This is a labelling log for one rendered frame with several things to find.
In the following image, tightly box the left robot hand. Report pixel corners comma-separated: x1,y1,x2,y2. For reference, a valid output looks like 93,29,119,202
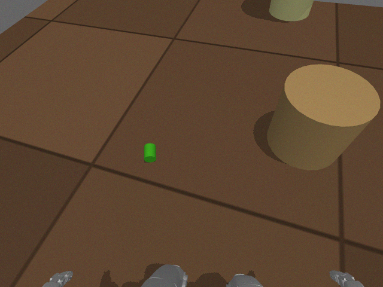
42,271,73,287

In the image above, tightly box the right robot hand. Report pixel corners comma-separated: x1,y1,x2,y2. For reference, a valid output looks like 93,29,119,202
329,270,364,287

